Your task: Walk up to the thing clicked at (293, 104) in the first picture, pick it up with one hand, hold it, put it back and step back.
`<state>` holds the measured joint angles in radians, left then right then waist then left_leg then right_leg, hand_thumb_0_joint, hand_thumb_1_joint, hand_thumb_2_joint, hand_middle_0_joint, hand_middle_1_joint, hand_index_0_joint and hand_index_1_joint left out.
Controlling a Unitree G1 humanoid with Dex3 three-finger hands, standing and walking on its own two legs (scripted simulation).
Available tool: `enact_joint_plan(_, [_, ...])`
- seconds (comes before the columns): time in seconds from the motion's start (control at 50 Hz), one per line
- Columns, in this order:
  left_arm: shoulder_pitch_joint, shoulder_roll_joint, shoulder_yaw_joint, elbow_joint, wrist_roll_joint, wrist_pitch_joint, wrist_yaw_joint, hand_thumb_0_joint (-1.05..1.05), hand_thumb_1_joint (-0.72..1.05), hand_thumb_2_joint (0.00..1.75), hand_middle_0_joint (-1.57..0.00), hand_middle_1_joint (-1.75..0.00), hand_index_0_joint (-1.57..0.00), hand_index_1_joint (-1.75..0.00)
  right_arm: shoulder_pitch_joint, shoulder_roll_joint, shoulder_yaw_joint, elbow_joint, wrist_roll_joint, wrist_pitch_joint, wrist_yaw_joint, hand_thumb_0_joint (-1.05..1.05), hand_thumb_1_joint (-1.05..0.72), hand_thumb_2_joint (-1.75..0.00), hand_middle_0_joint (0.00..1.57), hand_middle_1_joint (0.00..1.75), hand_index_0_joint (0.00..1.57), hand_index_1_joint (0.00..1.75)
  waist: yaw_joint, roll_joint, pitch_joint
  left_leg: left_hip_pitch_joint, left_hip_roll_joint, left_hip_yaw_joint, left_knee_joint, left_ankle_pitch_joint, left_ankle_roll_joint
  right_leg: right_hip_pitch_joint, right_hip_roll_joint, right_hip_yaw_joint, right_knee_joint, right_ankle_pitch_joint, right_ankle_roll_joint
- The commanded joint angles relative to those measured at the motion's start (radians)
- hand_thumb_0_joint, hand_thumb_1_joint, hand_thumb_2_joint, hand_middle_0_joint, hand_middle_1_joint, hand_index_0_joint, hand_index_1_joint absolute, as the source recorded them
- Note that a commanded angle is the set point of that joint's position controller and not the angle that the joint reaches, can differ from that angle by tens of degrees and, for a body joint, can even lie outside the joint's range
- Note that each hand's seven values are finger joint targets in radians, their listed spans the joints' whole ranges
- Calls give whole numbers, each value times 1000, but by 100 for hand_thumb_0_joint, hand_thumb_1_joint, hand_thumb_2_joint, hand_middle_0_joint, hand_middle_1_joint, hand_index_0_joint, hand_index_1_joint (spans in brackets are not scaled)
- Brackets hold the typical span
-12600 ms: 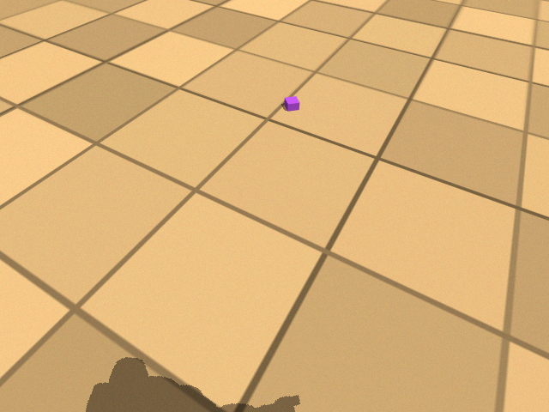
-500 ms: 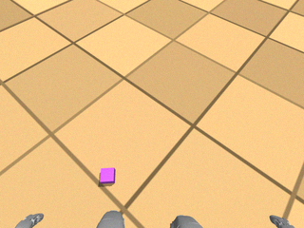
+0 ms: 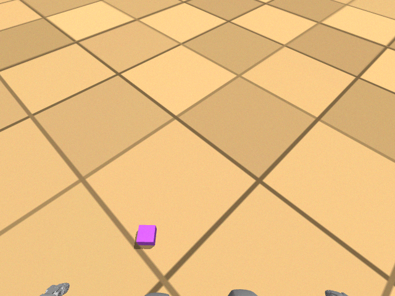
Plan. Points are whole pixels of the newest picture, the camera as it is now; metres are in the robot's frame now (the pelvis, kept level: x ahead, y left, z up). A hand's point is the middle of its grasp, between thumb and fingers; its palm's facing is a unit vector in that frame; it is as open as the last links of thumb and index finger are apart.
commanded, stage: walk up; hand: left
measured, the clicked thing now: (146, 235) +0.45 +0.25 -0.73
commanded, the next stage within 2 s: stand in 1.44 s
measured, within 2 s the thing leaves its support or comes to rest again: neither
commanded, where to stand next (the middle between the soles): +0.06 +0.02 m, yaw -2 degrees
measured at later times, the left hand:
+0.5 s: hand out of the picture +0.05 +0.28 -0.14, palm faces -0.05 -0.92 -0.39, open 7.4 cm
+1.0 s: hand out of the picture +0.12 +0.26 -0.13, palm faces -0.09 -0.91 -0.40, open 7.4 cm
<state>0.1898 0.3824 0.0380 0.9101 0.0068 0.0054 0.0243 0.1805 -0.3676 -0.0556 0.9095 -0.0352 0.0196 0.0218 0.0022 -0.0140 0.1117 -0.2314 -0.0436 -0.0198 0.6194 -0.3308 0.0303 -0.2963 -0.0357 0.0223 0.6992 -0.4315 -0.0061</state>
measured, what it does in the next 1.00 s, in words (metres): stands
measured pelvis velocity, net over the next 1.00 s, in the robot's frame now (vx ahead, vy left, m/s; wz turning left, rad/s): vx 0.01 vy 0.00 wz -0.05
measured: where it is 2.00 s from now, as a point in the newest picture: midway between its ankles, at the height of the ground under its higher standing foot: outside the picture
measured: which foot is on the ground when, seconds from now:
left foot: down 0.00-1.00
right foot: down 0.00-1.00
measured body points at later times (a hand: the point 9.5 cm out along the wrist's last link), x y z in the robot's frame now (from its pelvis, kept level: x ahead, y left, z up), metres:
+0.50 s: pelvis +0.01 +0.01 +0.02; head +0.02 +0.01 +0.46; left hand +0.06 +0.32 -0.11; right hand +0.10 -0.29 -0.11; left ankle +0.00 +0.11 -0.72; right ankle +0.02 -0.13 -0.72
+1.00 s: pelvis +0.01 +0.00 +0.02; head +0.02 -0.01 +0.47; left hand +0.13 +0.31 -0.10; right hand +0.08 -0.31 -0.11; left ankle +0.00 +0.11 -0.72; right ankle +0.02 -0.13 -0.72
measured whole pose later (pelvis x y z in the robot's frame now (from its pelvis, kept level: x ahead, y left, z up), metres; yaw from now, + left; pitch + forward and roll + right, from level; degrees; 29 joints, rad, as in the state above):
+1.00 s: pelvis +0.01 +0.00 +0.02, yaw -3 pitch -3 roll +1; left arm 0.10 0.37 0.00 1.07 0.02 -0.03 0.02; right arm 0.11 -0.37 -0.05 1.05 -0.01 0.03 0.03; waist -0.02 0.01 0.08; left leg -0.10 -0.02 0.03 0.40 -0.24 0.02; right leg -0.17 -0.01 0.07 0.43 -0.21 0.02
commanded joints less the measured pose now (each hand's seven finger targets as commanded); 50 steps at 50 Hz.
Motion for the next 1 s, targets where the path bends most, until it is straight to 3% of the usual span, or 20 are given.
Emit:
enact_joint_plan(0.0, [9, 185, 52, -35, -1, -49, 2, 0, 90, 90, -20, -30, -20, -30, -80, -218, -45, -96, 5, -17, -3, 0, -90, -90, 20, 30, 20, 30, 24, 123, -70, -51, 216, -204, -225, 146, 137, 66, 27, -14, -101, 14, -25])
enact_joint_plan(0.02, [38, 187, 49, -23, -2, -56, 5, 0, 90, 90, -20, -30, -20, -30, -99, -213, -43, -96, 10, -15, -5, 0, -90, -90, 20, 30, 20, 30, 41, 138, -70, -46, 186, -163, -180, 241, 101, 95, 14, -9, -168, 148, -24])
enact_joint_plan(0.04, [39, 194, 50, -17, -1, -60, 5, 0, 90, 90, -20, -30, -20, -30, -87, -203, -40, -85, 20, -16, -7, 0, -90, -90, 20, 30, 20, 30, 39, 127, -90, -43, 164, -138, -154, 294, 69, 148, -1, 12, -211, 249, -29])
enact_joint_plan(0.06, [29, 206, 50, -9, 0, -63, 6, 0, 90, 90, -20, -30, -20, -30, -85, -201, -36, -77, 27, -15, -7, 0, -90, -90, 20, 30, 20, 30, 34, 104, -110, -44, 136, -125, -141, 234, 46, 157, -37, 74, -226, 305, -49])
enact_joint_plan(0.08, [17, 227, 49, -2, 4, -62, 6, 0, 90, 90, -20, -30, -20, -30, -80, -207, -37, -77, 27, -10, -6, 0, -90, -90, 20, 30, 20, 30, 20, 77, -95, -46, 118, -123, -143, 125, 35, 129, -69, 125, -250, 269, -65])
enact_joint_plan(0.1, [-6, 243, 46, -8, 10, -61, 6, 0, 90, 90, -20, -30, -20, -30, -65, -210, -39, -75, 22, -5, -5, 0, -90, -90, 20, 30, 20, 30, 1, 55, -82, -24, 114, -129, -170, -3, 35, 70, -94, 156, -275, 161, -78])
enact_joint_plan(0.14, [-54, 240, 39, -4, 12, -52, 0, 0, 90, 90, -20, -30, -20, -30, -58, -217, -43, -59, 11, 2, 1, 0, -90, -90, 20, 30, 20, 30, -15, 40, 7, -24, 127, -166, -263, -216, 46, -46, -68, 140, -307, -69, -62])
enact_joint_plan(0.2, [-31, 211, 31, 23, 6, -54, -8, 0, 90, 90, -20, -30, -20, -30, -88, -227, -43, -49, 11, -7, 7, 0, -90, -90, 20, 30, 20, 30, 9, 48, 35, -74, 164, -209, -333, -271, 64, -10, -10, 82, -289, -11, -43])
enact_joint_plan(0.26, [6, 212, 31, 47, 7, -64, -8, 0, 90, 90, -20, -30, -20, -30, -99, -213, -38, -46, 14, -17, 7, 0, -90, -90, 20, 30, 20, 30, 24, 33, -55, -9, 155, -162, -300, -97, 50, 78, -29, 89, -293, 157, -43])
enact_joint_plan(0.34, [-19, 230, 25, 56, 3, -70, 0, 0, 90, 90, -20, -30, -20, -30, -84, -203, -37, -26, 20, -21, 1, 0, -90, -90, 20, 30, 20, 30, 2, 26, -116, 76, 134, -115, -261, 118, 25, 101, -72, 123, -306, 327, -41])
enact_joint_plan(0.48, [-21, 216, 14, 76, -1, -64, 11, 0, 90, 90, -20, -30, -20, -30, -93, -205, -46, 0, 26, -20, -7, 0, -90, -90, 20, 30, 20, 30, 2, 33, -162, 144, 156, -88, -256, 307, 36, 136, -62, 81, -273, 444, -28])
enact_joint_plan(0.64, [-60, 215, 9, 93, 1, -61, 15, 0, 90, 90, -20, -30, -20, -30, -105, -199, -44, 30, 29, -11, -6, 0, -90, -90, 20, 30, 20, 30, -3, 21, -120, 126, 142, -75, -265, 252, 25, 123, -77, 111, -297, 449, -36])
enact_joint_plan(0.84, [-96, 212, 12, 104, 5, -55, 13, 0, 90, 90, -20, -30, -20, -30, -118, -206, -42, 55, 25, -14, -6, 0, -90, -90, 20, 30, 20, 30, 1, 15, -136, 136, 149, -60, -279, 261, 26, 154, -73, 109, -299, 453, -37])
enact_joint_plan(0.98, [-125, 219, 12, 105, 7, -54, 13, 0, 90, 90, -20, -30, -20, -30, -116, -210, -40, 67, 22, -11, -3, 0, -90, -90, 20, 30, 20, 30, -6, -4, -129, 141, 142, -59, -286, 208, 23, 131, -77, 130, -322, 416, -39])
